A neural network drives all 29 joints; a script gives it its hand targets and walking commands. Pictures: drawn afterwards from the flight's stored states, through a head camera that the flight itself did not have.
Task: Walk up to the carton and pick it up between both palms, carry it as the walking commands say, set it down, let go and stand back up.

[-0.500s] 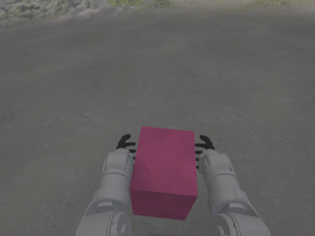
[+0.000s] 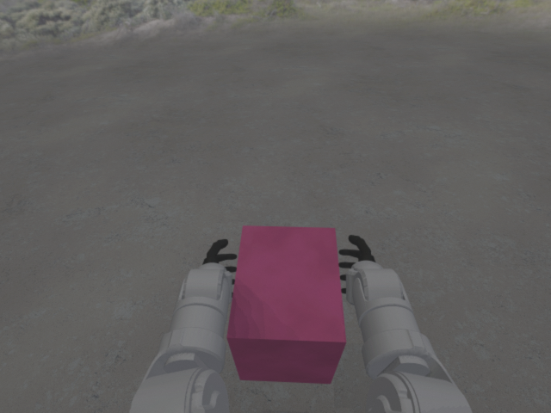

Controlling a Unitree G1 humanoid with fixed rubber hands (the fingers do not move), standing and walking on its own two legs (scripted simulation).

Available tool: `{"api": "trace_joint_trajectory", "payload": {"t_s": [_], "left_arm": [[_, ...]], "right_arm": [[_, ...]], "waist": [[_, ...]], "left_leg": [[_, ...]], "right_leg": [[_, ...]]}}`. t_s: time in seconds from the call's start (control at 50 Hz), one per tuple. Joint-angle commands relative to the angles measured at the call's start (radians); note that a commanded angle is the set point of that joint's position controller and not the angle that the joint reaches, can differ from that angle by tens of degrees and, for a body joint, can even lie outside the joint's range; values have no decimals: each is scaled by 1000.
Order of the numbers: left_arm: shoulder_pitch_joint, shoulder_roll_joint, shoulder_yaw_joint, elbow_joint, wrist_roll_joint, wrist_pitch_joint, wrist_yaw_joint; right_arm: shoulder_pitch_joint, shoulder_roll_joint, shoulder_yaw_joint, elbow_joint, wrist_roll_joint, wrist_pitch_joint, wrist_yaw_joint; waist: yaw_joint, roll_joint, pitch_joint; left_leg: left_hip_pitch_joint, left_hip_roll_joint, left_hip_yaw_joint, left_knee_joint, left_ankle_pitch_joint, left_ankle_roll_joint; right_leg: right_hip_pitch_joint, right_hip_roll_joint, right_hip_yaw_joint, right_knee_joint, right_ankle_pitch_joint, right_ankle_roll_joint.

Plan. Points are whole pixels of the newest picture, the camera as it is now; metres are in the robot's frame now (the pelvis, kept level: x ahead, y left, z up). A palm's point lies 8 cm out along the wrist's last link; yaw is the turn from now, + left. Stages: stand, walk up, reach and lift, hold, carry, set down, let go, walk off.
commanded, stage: hold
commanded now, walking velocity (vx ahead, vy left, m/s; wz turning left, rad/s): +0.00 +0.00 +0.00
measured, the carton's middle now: (286, 305) +0.33 +0.02 -0.02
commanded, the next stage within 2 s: carry in 0.24 s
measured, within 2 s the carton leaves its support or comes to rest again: neither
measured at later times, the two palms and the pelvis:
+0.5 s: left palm (185, 268) +0.31 +0.17 +0.09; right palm (339, 263) +0.32 -0.07 +0.10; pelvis -0.01 +0.03 +0.00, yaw +1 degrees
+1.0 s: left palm (139, 312) +0.22 +0.20 +0.12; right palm (324, 313) +0.22 -0.03 +0.11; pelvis -0.09 +0.08 -0.01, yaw +1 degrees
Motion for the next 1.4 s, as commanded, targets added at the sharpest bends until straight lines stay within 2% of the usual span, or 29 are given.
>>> {"api": "trace_joint_trajectory", "payload": {"t_s": [0.0,0.2,0.22,0.32,0.42,0.46,0.48,0.52,0.56,0.66,0.72,0.74,0.76,0.78,0.82,0.84,0.94,0.98,1.0,1.02,1.04,1.1,1.14,1.24,1.3,1.32,1.34,1.36,1.38], "left_arm": [[-750,-1098,-393,-25,-300,-84,-398],[-751,-1107,-415,-61,-310,-82,-392],[-795,-1114,-501,-73,-330,-76,-361],[-775,-1124,-545,-225,-399,-4,-298],[-777,-1148,-637,-426,-473,111,-233],[-760,-1160,-677,-498,-494,164,-210],[-745,-1171,-706,-510,-518,196,-200],[-735,-1195,-736,-533,-568,256,-183],[-569,-1223,-760,-584,-606,313,-159],[-401,-1118,-770,-669,-611,432,-74],[-368,-1088,-739,-745,-597,462,-58],[-360,-1062,-719,-762,-584,462,-55],[-392,-1031,-685,-786,-569,466,-59],[-384,-1043,-684,-819,-565,471,-63],[-397,-1068,-668,-866,-554,472,-67],[-409,-1092,-670,-859,-557,478,-67],[-343,-1058,-651,-782,-548,499,-52],[-347,-1072,-668,-788,-561,498,-55],[-357,-1076,-675,-814,-568,493,-51],[-337,-1081,-679,-805,-561,499,-53],[-372,-1101,-703,-826,-584,499,-53],[-511,-1122,-757,-915,-634,482,-65],[-467,-1105,-746,-870,-620,495,-57],[-403,-1106,-739,-802,-604,512,-62],[-356,-1097,-708,-811,-595,496,-74],[-354,-1100,-698,-815,-595,488,-79],[-367,-1102,-692,-820,-601,481,-82],[-382,-1082,-674,-824,-603,473,-90],[-360,-1114,-680,-849,-599,459,-93]], "right_arm": [[-595,1141,376,14,268,-43,407],[-567,1135,372,11,266,-43,405],[-718,1084,405,-44,261,-40,411],[-722,1105,512,-163,364,32,358],[-679,1124,552,-291,436,142,300],[-633,1092,564,-360,451,190,280],[-614,1083,585,-419,457,209,263],[-586,1071,607,-527,476,259,229],[-466,1046,660,-702,519,310,196],[-262,939,605,-743,506,433,136],[-220,967,620,-759,531,473,133],[-236,967,641,-770,536,482,131],[-275,1000,669,-787,539,494,130],[-283,1012,671,-787,546,502,129],[-372,1041,707,-836,596,502,136],[-409,1045,712,-866,609,496,137],[-289,1011,658,-789,559,524,119],[-313,1016,665,-825,564,522,120],[-307,1025,659,-822,570,519,127],[-305,1002,657,-836,573,513,128],[-262,1013,648,-832,563,510,132],[-338,1026,630,-876,568,501,138],[-285,1006,605,-827,547,508,136],[-302,982,615,-853,535,497,123],[-325,994,662,-895,563,489,126],[-316,999,677,-891,563,489,126],[-332,1004,684,-888,563,487,124],[-331,1008,698,-904,552,488,124],[-396,1009,731,-961,576,483,135]], "waist": [[-13,-2,-272],[-33,25,-282],[1,-64,-241],[-3,-207,-245],[-36,-110,-251],[-45,237,-253],[-49,355,-232],[-24,214,-236],[-4,157,-299],[-25,247,-382],[-18,128,-430],[-15,-71,-423],[-10,-395,-347],[8,-317,-329],[5,-120,-249],[1,-111,-245],[-14,-305,-277],[-22,-265,-323],[-25,-92,-322],[-29,216,-295],[-23,247,-262],[-14,135,-267],[-12,151,-246],[-15,208,-311],[-7,202,-392],[1,136,-394],[13,36,-403],[1,-400,-364],[8,-526,-264]], "left_leg": [[-48,-82,3,-238,-106,54],[-63,-75,-10,-247,-101,53],[-171,42,-9,-115,-55,47],[-136,-38,76,248,-136,54],[-63,-16,76,-105,-25,78],[98,217,-264,-294,321,138],[120,308,-363,-327,535,227],[52,275,-299,-276,586,266],[144,221,-154,-147,862,251],[226,212,-152,-59,1113,220],[49,145,-72,20,717,141],[-161,88,-41,103,388,79],[-452,-28,58,265,-281,34],[-412,-15,-11,473,-362,28],[-367,2,-25,572,-217,35],[-359,16,-7,519,-179,36],[-114,-18,142,57,-136,27],[57,-8,119,-137,-27,45],[157,76,-1,-248,117,45],[213,331,-316,-302,516,113],[102,363,-315,-315,593,164],[-15,245,-184,-321,250,234],[-7,199,-114,-328,220,221],[93,244,-209,-320,421,237],[54,230,-165,-301,328,206],[-29,188,-90,-283,241,139],[-159,127,-32,-202,61,75],[-394,5,64,70,-201,24],[-456,-20,26,362,-278,26]], "right_leg": [[302,28,54,-186,-109,23],[317,34,49,-169,-77,27],[148,-191,137,-203,-39,-25],[-57,-349,362,-358,-250,-136],[-53,-260,156,-125,121,-69],[-311,-82,-36,220,-106,21],[-401,-2,-98,418,-379,40],[-329,-32,-74,555,-351,44],[-299,-40,-96,458,-307,31],[-123,-14,-145,125,-265,32],[168,-110,-71,-144,38,6],[317,-265,132,-133,374,-52],[360,-516,424,-181,718,-170],[222,-536,454,-217,578,-258],[69,-453,355,-256,365,-234],[57,-423,299,-248,283,-206],[-4,-333,163,-198,382,-132],[-71,-278,87,-99,234,-74],[-175,-205,-3,48,34,-16],[-382,-71,-123,285,-348,44],[-347,-52,-103,486,-480,38],[-278,-60,-59,671,-305,21],[-263,-55,-104,626,-292,23],[-168,-38,-105,314,-360,16],[30,-21,-125,9,-260,-10],[151,-50,-113,-150,-171,-18],[288,-161,46,-244,-154,-49],[314,-474,481,-325,-145,-132],[78,-610,585,-395,-111,-257]]}}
